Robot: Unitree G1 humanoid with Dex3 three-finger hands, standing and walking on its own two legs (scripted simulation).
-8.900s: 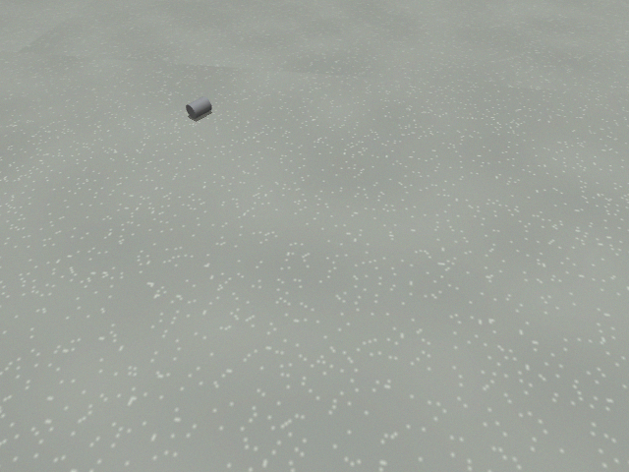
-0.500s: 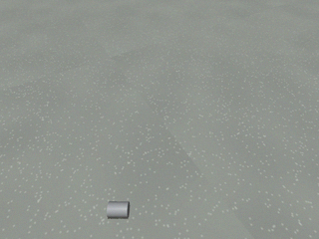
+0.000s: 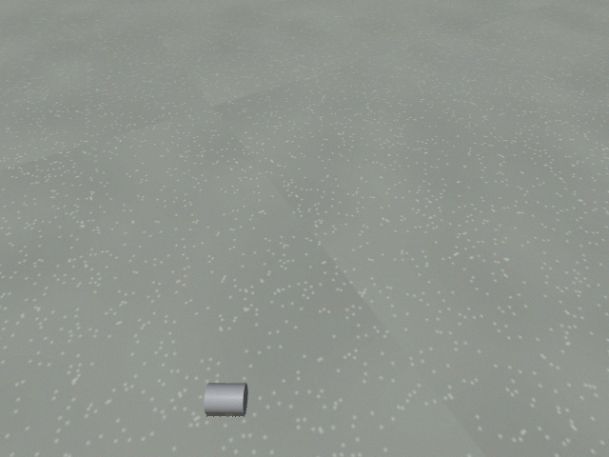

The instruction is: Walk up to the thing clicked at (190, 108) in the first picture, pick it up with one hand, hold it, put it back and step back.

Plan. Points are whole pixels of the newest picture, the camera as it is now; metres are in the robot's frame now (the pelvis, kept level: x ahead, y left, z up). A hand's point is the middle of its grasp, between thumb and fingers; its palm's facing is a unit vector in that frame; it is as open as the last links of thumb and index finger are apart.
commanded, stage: stand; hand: left
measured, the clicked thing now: (226, 398) +0.42 +0.27 -0.74
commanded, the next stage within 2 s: walk up in 0.82 s
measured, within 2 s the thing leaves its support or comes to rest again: neither
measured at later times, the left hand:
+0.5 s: hand out of the picture +0.08 +0.25 -0.16, palm faces -0.03 -0.94 -0.34, open 7.4 cm
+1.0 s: hand out of the picture +0.07 +0.27 -0.16, palm faces -0.02 -0.93 -0.37, open 7.4 cm
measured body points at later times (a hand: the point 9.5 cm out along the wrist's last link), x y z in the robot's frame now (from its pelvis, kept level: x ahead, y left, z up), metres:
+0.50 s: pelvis +0.00 +0.00 +0.00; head +0.01 +0.00 +0.45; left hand +0.08 +0.30 -0.13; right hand +0.08 -0.30 -0.13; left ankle -0.02 +0.13 -0.75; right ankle +0.00 -0.13 -0.75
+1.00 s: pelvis +0.01 +0.01 -0.01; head +0.01 +0.01 +0.44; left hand +0.07 +0.32 -0.13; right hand +0.08 -0.30 -0.14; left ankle -0.02 +0.13 -0.75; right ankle +0.00 -0.13 -0.75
